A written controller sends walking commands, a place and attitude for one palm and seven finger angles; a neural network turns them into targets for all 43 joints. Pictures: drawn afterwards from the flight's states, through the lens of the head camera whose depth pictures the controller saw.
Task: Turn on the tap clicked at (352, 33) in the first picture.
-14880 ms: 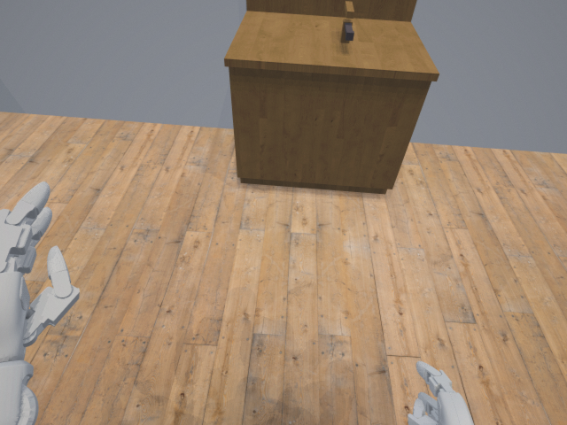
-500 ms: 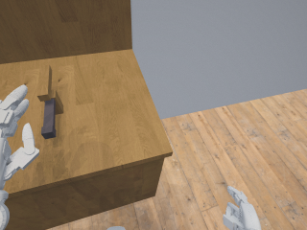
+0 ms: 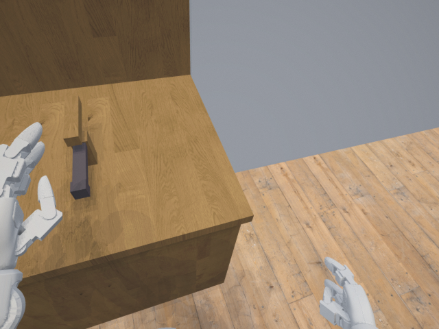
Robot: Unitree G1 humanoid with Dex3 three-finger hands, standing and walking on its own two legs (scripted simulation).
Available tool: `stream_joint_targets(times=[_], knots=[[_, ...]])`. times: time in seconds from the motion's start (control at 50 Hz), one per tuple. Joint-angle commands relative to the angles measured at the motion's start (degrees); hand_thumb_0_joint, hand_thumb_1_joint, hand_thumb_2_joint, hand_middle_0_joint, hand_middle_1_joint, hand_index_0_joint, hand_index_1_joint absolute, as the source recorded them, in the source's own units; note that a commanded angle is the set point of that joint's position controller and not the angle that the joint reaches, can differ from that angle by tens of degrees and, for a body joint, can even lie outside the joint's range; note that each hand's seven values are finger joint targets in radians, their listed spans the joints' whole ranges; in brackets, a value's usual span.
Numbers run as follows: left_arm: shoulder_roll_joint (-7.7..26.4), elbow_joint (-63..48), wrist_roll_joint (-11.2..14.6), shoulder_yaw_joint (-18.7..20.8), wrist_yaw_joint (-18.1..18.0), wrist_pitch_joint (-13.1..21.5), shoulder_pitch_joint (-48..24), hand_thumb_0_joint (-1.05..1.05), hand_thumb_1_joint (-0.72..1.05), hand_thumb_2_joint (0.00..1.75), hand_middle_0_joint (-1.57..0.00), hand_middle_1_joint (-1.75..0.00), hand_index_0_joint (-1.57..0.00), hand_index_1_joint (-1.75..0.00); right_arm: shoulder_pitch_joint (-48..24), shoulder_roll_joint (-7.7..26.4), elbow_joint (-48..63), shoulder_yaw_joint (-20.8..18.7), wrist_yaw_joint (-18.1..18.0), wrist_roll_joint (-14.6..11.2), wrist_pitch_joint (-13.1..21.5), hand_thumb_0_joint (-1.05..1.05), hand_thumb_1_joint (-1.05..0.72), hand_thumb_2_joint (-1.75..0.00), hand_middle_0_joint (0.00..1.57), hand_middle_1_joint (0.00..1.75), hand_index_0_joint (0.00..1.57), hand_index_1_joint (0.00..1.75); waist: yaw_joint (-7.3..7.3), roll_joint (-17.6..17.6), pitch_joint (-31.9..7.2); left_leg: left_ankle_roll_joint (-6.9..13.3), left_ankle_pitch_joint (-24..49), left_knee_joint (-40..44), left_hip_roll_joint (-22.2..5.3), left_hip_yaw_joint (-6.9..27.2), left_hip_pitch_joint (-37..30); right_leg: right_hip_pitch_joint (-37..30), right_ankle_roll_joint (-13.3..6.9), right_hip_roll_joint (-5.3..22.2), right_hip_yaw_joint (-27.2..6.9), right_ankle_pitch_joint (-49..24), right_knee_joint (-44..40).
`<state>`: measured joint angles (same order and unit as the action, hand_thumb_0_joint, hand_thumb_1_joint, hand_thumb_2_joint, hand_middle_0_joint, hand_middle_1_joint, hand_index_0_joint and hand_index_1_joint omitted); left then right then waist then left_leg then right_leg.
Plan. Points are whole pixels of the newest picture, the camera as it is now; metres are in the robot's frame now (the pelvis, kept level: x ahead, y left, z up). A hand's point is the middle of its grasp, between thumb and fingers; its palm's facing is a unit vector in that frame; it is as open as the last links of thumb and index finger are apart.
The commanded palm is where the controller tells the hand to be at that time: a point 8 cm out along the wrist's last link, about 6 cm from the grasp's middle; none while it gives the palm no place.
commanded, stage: come to a stop and stand still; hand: left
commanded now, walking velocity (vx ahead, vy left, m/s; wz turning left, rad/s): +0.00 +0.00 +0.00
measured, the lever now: (80, 189) +0.35 +0.30 +0.01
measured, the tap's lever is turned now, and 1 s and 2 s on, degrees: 0 0 0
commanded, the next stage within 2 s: look again from close up in 0.48 s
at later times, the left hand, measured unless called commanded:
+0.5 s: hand out of the picture +0.20 +0.29 +0.16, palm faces +0.42 -0.84 -0.35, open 7.4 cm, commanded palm +0.14 +0.31 +0.18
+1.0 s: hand (27, 214) +0.22 +0.26 +0.17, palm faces +0.41 -0.83 -0.37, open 7.4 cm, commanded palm +0.16 +0.29 +0.18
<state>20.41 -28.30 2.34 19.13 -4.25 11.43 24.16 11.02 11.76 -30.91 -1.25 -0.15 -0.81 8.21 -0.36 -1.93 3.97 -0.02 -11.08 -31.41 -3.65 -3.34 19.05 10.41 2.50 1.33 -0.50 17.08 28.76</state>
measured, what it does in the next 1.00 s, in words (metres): stands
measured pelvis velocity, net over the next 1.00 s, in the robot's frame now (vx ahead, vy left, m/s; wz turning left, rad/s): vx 0.00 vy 0.01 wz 0.03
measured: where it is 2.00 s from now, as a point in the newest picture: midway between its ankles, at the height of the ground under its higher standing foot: outside the picture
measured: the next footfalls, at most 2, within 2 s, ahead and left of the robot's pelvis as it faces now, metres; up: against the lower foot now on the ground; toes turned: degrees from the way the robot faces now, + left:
none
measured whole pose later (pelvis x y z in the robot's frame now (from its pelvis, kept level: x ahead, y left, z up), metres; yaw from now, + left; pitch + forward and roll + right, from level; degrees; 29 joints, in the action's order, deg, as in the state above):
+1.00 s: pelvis +0.00 +0.01 +0.01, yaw +2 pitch -1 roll -2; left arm 20.3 -26.9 1.5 20.3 -6.1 10.9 23.9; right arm 11.8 10.7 -33.8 0.2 -1.8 -0.8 6.9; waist 0.9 -0.5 3.0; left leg 0.7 -9.4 -27.6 -2.4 -2.2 17.1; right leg 6.9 2.9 1.5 -0.4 14.7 22.8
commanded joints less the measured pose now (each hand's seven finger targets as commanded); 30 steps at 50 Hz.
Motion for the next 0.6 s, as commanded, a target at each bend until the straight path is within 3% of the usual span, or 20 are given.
stream_joint_targets(times=[0.0,0.04,0.06,0.18,0.28,0.3,0.34,0.4,0.44,0.58], knots=[[16.1,-14.5,0.9,13.4,-3.2,5.1,-5.8,0.0,0.9,0.9,-0.2,-0.3,-0.2,-0.3,-5.5,6.4,7.7,-1.5,-2.5,0.2,2.2,0.0,-0.9,-0.9,0.2,0.3,0.2,0.3,1.3,5.9,-6.9,1.2,-2.4,6.1,0.1,3.3,-10.2,7.9,-4.4,2.3,-3.0,-0.4,-9.2],[12.7,-11.9,0.6,10.8,-2.9,5.5,-8.5,0.0,0.9,0.9,-0.2,-0.3,-0.2,-0.3,-4.9,6.2,7.6,-1.1,-2.6,0.3,2.4,0.0,-0.9,-0.9,0.2,0.3,0.2,0.3,1.38,11.2,-6.1,1.8,-9.5,11.0,-1.9,5.5,-5.8,4.1,-3.5,0.0,-0.5,2.0,-6.9],[12.1,-11.2,0.3,10.2,-2.8,5.7,-9.5,0.0,0.9,0.9,-0.2,-0.3,-0.2,-0.3,-4.6,6.3,7.4,-1.0,-2.5,0.3,2.7,0.0,-0.9,-0.9,0.2,0.3,0.2,0.3,1.54,11.9,-6.2,2.2,-12.9,12.6,-2.6,6.4,-4.2,2.0,-3.3,-0.6,0.1,1.9,-6.0],[6.9,-10.1,-1.4,3.9,-2.4,5.1,-10.3,0.0,0.9,0.9,-0.2,-0.3,-0.2,-0.3,-3.7,6.8,6.5,-1.0,-1.3,0.2,4.6,0.0,-0.9,-0.9,0.2,0.3,0.2,0.3,1.51,10.3,-7.2,2.6,-19.6,14.6,-3.1,7.6,-3.8,0.3,-3.2,-1.1,0.3,1.9,-6.1],[8.4,-9.5,-1.7,5.5,-2.8,4.3,-8.7,0.0,0.9,0.9,-0.2,-0.3,-0.2,-0.3,-4.0,6.4,5.9,-0.7,-1.2,0.5,4.4,0.0,-0.9,-0.9,0.2,0.3,0.2,0.3,1.6,6.6,-7.1,2.0,-18.5,13.6,-2.2,7.2,-4.8,1.3,-3.3,-0.8,-0.3,2.4,-9.3],[10.0,-10.0,-1.5,7.2,-2.9,4.1,-8.5,0.0,0.9,0.9,-0.2,-0.3,-0.2,-0.3,-4.5,6.3,5.7,-0.6,-1.4,0.4,4.2,0.0,-0.9,-0.9,0.2,0.3,0.2,0.3,1.48,6.7,-7.3,1.7,-17.8,13.8,-2.1,7.1,-5.7,1.5,-3.1,-1.0,0.1,2.3,-9.7],[8.6,-10.6,-1.3,6.3,-2.7,4.2,-9.3,0.0,0.9,0.9,-0.2,-0.3,-0.2,-0.3,-4.4,6.2,5.8,-0.5,-1.5,0.5,4.1,0.0,-0.9,-0.9,0.2,0.3,0.2,0.3,1.25,7.7,-7.4,1.6,-17.4,14.2,-1.9,7.6,-5.9,1.4,-3.2,-1.1,0.1,2.0,-9.6],[10.5,-11.8,-1.2,8.2,-2.8,4.3,-8.7,0.0,0.9,0.9,-0.2,-0.3,-0.2,-0.3,-5.1,6.0,5.7,-0.3,-1.7,0.4,4.2,0.0,-0.9,-0.9,0.2,0.3,0.2,0.3,1.45,9.3,-8.6,1.9,-16.4,14.9,-2.4,7.8,-6.8,0.1,-3.1,-1.1,0.5,0.1,-9.1],[8.8,-11.6,-1.1,6.8,-2.7,4.2,-8.3,0.0,0.9,0.9,-0.2,-0.3,-0.2,-0.3,-4.5,5.9,5.9,-0.3,-1.7,0.4,4.2,0.0,-0.9,-0.9,0.2,0.3,0.2,0.3,1.41,8.0,-8.8,1.9,-14.3,14.3,-2.2,7.9,-6.9,-0.5,-3.2,-0.8,0.3,-1.2,-9.3],[7.9,-10.2,-1.3,5.4,-2.7,3.5,-7.8,0.0,0.9,0.9,-0.2,-0.3,-0.2,-0.3,-4.4,6.3,5.8,-0.9,-1.5,0.1,3.9,0.0,-0.9,-0.9,0.2,0.3,0.2,0.3,1.15,6.9,-7.9,1.6,-9.5,12.1,-1.6,6.3,-8.7,1.3,-3.2,-0.1,-0.5,-2.9,-10.2]])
